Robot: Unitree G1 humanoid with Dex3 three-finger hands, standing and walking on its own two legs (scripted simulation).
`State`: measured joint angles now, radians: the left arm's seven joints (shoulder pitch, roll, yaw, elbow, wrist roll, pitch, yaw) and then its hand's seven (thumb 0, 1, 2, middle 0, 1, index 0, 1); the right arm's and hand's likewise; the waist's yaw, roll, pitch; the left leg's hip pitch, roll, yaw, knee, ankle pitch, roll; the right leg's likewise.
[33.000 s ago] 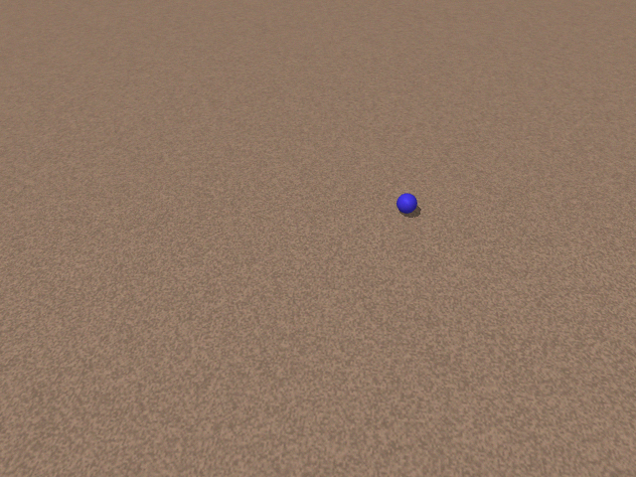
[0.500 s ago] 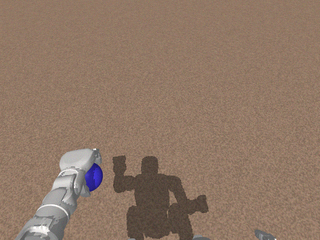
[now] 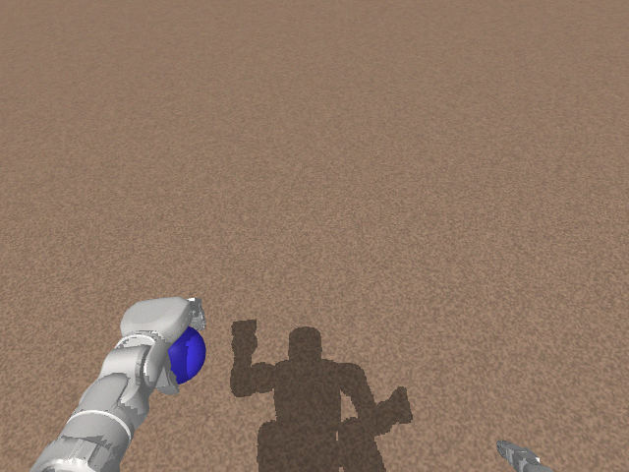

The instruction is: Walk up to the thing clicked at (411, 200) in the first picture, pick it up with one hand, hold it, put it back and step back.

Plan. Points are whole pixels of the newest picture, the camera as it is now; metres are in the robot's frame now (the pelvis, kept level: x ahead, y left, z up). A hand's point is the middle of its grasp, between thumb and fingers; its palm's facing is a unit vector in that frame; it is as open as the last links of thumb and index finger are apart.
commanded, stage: hold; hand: left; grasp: from above
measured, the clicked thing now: (175, 353) +0.32 +0.22 -0.08
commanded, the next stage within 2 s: crouch in 1.42 s
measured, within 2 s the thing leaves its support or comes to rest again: neither
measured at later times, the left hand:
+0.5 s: hand (174, 362) +0.28 +0.20 -0.03, palm faces -0.44 -0.06 -0.90, open 10.8 cm
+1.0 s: hand (167, 362) +0.28 +0.21 -0.02, palm faces -0.44 -0.05 -0.90, open 10.8 cm
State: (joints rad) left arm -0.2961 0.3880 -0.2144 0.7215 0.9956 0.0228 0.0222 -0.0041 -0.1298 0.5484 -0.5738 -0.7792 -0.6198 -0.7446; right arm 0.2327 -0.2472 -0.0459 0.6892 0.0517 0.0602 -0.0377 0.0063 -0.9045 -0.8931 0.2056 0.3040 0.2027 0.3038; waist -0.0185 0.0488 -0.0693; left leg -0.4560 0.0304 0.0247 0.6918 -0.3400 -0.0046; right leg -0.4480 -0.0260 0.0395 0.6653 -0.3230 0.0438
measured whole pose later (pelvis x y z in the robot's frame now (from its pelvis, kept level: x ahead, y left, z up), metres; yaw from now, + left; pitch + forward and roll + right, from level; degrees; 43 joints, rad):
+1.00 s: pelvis -0.01 -0.01 +0.01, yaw +0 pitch +1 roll +0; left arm -0.22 0.40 -0.23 0.56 0.98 0.02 -0.06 0.00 -0.13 0.58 -0.54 -0.81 -0.59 -0.77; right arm 0.17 -0.25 -0.02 0.66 0.07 0.07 -0.06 0.01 -0.91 -0.90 0.20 0.30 0.20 0.30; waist 0.01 0.06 -0.01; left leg -0.29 0.03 0.03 0.52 -0.25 -0.02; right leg -0.30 -0.03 0.04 0.54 -0.25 0.03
